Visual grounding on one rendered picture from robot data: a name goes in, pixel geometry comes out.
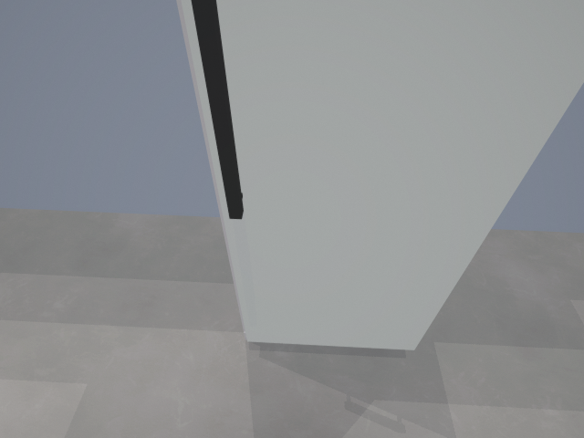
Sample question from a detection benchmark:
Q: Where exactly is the fridge door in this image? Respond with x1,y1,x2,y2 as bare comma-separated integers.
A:
181,0,584,350

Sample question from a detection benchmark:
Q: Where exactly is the handle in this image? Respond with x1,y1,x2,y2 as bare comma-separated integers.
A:
192,0,244,219

